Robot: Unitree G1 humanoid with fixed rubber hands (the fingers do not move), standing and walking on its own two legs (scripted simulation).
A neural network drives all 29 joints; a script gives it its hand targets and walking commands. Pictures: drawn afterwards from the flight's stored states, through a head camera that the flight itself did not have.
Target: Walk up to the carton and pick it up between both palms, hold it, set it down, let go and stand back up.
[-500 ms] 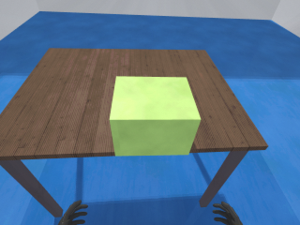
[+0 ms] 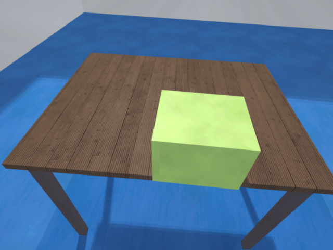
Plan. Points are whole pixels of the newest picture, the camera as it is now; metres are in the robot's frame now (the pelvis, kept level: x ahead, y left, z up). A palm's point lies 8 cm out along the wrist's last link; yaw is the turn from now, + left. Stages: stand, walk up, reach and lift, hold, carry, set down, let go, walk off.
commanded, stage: stand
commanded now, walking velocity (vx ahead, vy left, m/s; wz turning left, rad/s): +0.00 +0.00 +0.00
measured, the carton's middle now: (198, 138) +0.44 -0.08 +0.04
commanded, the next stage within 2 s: none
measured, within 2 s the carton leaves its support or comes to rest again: neither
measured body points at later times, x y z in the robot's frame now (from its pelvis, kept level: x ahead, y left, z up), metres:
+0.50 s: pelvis -0.01 +0.00 +0.00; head -0.02 +0.01 +0.45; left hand -0.06 +0.20 -0.16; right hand -0.02 -0.22 -0.15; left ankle -0.02 +0.10 -0.73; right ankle -0.04 -0.13 -0.73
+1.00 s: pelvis -0.03 -0.03 +0.00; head -0.04 -0.02 +0.45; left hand -0.10 +0.17 -0.16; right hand -0.05 -0.23 -0.16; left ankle -0.02 +0.10 -0.73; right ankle -0.04 -0.13 -0.73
